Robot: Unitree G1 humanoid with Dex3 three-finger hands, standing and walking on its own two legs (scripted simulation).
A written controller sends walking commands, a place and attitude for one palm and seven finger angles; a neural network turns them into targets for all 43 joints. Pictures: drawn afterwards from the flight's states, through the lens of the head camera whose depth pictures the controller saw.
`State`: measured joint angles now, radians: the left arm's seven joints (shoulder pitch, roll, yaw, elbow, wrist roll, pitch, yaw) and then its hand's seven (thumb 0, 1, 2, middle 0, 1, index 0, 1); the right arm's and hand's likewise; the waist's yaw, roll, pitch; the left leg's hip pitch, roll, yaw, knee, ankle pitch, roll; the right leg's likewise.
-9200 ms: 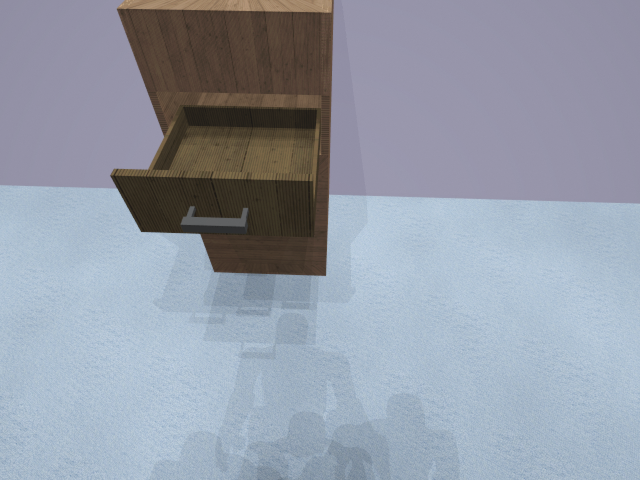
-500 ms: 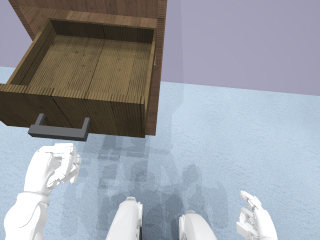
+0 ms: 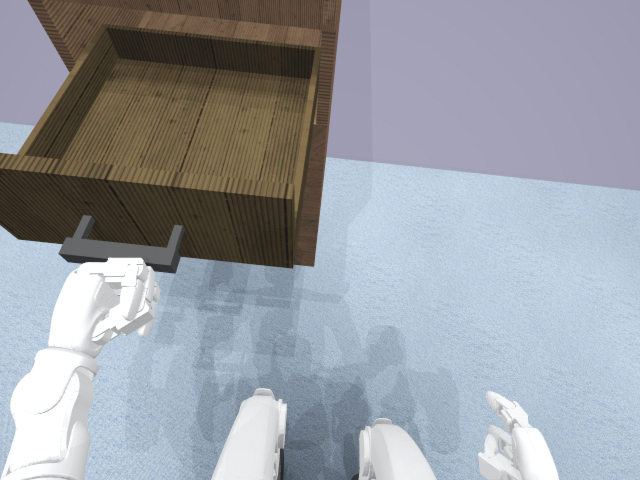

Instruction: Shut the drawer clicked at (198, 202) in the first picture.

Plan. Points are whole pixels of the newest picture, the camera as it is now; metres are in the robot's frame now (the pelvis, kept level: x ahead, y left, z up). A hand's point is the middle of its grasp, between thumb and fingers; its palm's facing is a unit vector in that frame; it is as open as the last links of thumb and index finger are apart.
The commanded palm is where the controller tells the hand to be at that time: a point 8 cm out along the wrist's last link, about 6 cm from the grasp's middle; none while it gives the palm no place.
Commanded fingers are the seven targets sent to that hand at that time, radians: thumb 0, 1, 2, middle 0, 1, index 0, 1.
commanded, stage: push the drawer shut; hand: left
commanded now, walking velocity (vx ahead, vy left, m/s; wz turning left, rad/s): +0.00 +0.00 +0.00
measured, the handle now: (127, 241) +0.37 +0.26 +0.04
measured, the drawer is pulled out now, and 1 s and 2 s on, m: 0.29 0.16 0.06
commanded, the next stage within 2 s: none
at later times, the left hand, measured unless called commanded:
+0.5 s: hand (158, 256) +0.36 +0.23 +0.03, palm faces -0.06 -1.00 -0.03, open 2.8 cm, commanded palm +0.37 +0.26 +0.04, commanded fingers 0.00 0.90 0.90 -1.40 -1.60 -1.40 -1.60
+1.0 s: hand (179, 208) +0.43 +0.22 +0.03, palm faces -0.05 -1.00 -0.04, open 2.8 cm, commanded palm +0.43 +0.25 +0.04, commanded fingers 0.00 0.90 0.90 -1.40 -1.60 -1.40 -1.60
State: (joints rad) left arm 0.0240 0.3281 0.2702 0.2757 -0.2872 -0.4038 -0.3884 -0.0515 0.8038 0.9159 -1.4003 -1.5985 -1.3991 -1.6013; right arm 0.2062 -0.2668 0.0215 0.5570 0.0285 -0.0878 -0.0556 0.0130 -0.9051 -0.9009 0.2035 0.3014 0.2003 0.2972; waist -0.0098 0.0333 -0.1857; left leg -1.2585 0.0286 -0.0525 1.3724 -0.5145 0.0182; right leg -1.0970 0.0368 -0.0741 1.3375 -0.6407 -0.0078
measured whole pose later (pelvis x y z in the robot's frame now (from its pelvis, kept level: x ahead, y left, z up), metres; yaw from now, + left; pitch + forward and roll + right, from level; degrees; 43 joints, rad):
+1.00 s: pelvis -0.01 +0.00 +0.00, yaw -1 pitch +25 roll -5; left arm -0.63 0.44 0.32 0.93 -0.17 -0.46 -0.35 -0.05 0.78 0.94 -1.40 -1.60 -1.40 -1.60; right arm 0.27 -0.27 0.04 0.64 0.01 -0.01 -0.04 0.01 -0.91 -0.90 0.20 0.30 0.20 0.30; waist -0.08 0.03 -0.16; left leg -1.32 0.03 -0.05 1.37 -0.48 0.03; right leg -1.17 0.04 -0.07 1.34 -0.61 0.00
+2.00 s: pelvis -0.02 +0.01 -0.03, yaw -3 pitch +30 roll -8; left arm -1.08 0.68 0.40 1.24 -0.03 -0.37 -0.31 0.03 0.75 0.92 -1.40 -1.60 -1.40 -1.60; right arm 0.33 -0.27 0.09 0.65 -0.03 0.01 -0.02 0.01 -0.91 -0.90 0.20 0.30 0.20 0.30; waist -0.22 0.05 -0.14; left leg -1.52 0.05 -0.08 1.46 -0.48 0.04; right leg -1.34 0.06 -0.09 1.39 -0.59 0.01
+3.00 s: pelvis -0.03 +0.02 -0.04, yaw -6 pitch +34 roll -11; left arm -1.34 0.85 0.36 1.27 0.06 -0.21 -0.30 0.05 0.73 0.94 -1.40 -1.60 -1.40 -1.60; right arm 0.36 -0.26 0.14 0.62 -0.05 0.00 -0.03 0.00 -0.91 -0.90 0.20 0.30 0.20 0.30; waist -0.30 0.05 -0.11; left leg -1.64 0.06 -0.11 1.50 -0.48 0.04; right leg -1.45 0.08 -0.12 1.41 -0.58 0.01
